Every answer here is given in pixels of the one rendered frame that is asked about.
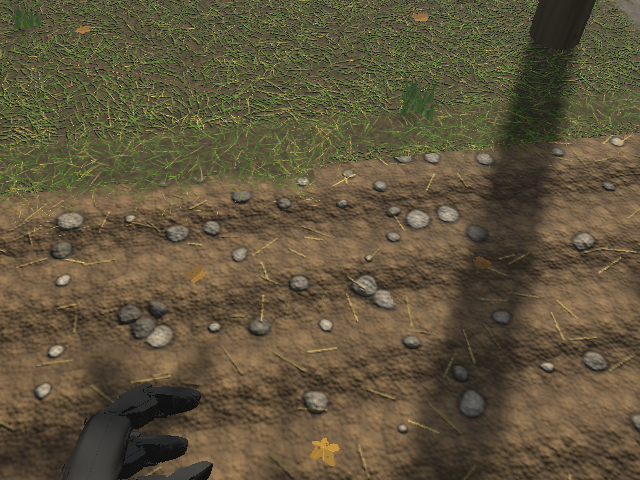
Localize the robot left hand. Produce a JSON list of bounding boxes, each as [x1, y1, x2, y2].
[[62, 382, 213, 480]]

